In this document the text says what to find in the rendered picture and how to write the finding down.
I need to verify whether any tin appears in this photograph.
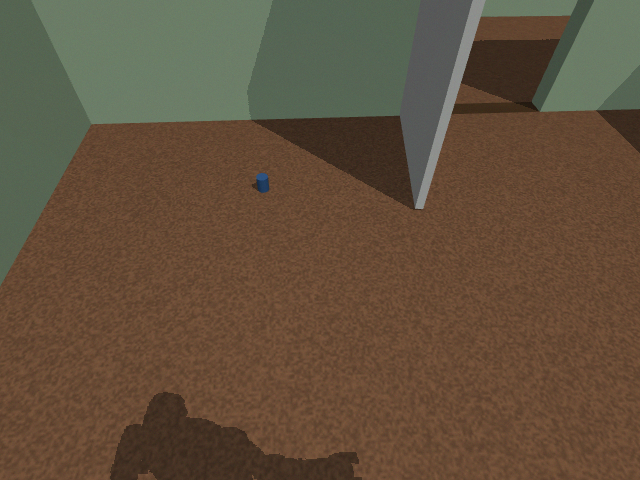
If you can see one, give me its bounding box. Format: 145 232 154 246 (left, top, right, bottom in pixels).
256 173 269 193

